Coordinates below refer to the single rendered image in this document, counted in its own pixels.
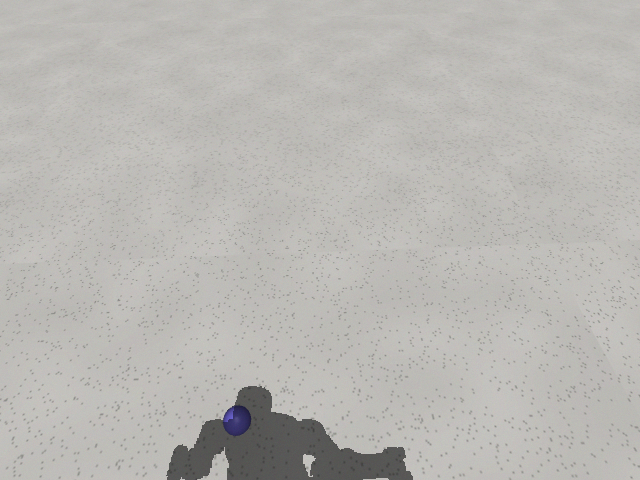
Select ball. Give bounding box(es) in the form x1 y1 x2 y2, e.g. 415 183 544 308
223 405 251 436

